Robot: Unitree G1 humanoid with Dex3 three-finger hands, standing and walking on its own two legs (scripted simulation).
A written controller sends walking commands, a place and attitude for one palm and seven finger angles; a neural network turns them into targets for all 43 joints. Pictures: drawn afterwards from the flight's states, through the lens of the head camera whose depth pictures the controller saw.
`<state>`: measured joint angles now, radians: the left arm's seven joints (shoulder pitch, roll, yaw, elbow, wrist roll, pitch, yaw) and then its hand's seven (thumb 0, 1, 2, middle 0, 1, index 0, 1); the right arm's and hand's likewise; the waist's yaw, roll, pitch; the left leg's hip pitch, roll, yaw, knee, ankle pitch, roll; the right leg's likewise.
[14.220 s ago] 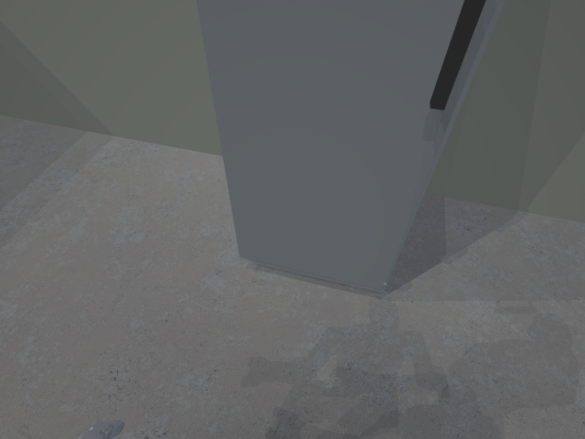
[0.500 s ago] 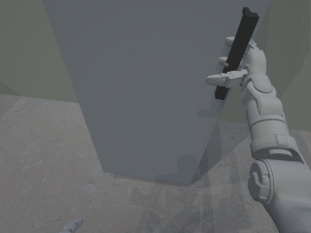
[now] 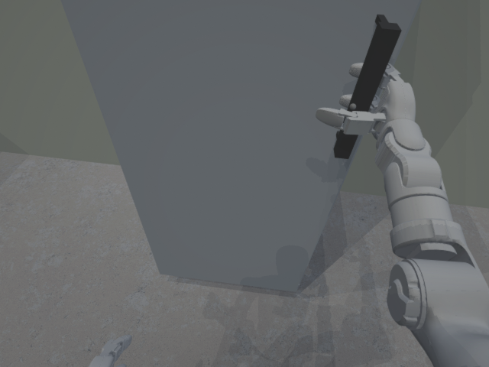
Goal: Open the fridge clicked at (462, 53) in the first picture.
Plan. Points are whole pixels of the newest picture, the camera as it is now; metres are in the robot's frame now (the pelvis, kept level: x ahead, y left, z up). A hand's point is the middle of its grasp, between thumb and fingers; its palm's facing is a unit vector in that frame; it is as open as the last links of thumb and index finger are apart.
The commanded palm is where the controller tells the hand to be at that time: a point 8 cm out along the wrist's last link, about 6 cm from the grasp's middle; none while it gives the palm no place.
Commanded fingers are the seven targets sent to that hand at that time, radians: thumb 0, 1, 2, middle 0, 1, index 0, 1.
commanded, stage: grip the handle and tug to test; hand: right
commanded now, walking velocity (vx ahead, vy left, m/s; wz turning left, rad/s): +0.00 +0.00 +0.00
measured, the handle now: (358, 93) +0.52 -0.14 +0.22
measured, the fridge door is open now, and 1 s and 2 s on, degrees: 0 0 16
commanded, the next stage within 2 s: pull the door a little, standing still in 1.10 s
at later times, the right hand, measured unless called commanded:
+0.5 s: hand (353, 105) +0.46 -0.12 +0.23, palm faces +0.06 +1.00 +0.01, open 6.1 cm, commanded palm +0.44 -0.17 +0.22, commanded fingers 0.00 -0.90 -0.90 0.45 1.40 0.45 1.40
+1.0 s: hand (352, 105) +0.46 -0.12 +0.23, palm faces +0.06 +1.00 +0.01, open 6.1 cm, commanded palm +0.42 -0.17 +0.22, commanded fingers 0.00 -0.90 -0.90 0.45 1.40 0.45 1.40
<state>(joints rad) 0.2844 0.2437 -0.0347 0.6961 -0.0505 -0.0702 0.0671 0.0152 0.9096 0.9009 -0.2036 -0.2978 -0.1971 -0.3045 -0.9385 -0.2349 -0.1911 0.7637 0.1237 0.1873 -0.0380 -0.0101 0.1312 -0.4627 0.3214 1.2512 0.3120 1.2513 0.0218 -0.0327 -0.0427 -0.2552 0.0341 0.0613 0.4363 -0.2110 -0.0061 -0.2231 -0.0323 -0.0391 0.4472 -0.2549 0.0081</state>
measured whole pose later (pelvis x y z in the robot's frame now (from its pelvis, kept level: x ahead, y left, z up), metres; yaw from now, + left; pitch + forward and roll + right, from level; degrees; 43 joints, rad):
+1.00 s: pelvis +0.01 +0.00 +0.00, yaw +1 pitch +2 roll +0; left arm 0.29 0.24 -0.04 0.68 -0.05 -0.05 0.07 0.02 0.91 0.90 -0.20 -0.30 -0.20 -0.30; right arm -0.89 -0.24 -0.21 0.70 0.13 0.22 -0.02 0.00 -0.67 -0.79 0.34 1.38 0.34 1.36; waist 0.03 -0.04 -0.05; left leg -0.24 0.03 0.05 0.42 -0.21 -0.01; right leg -0.20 -0.04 -0.05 0.43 -0.26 0.01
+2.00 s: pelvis +0.02 +0.01 +0.00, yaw +0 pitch +2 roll +0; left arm 0.09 0.20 -0.04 0.51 0.01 0.11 0.05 0.02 0.91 0.90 -0.20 -0.30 -0.20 -0.30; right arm -0.11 -0.21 0.00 -0.37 0.07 0.07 -0.08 -0.09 -0.57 -0.70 0.40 1.39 0.17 1.24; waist 0.01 -0.06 0.01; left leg -0.23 0.03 0.07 0.46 -0.25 0.00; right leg -0.19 -0.04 -0.02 0.45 -0.27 0.02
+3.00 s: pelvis -0.09 +0.31 -0.02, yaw -37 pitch -1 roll -1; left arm 0.05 0.20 0.02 0.63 -0.02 -0.10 0.07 0.02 0.91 0.90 -0.20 -0.30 -0.20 -0.30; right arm -0.25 -0.21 0.10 -0.43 0.00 -0.04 0.02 -0.18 -0.52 -0.82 0.46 1.38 0.10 1.07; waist 0.03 0.01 0.19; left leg -0.21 0.08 0.12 0.69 -0.41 0.02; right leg -0.49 -0.04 -0.06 0.86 -0.45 0.02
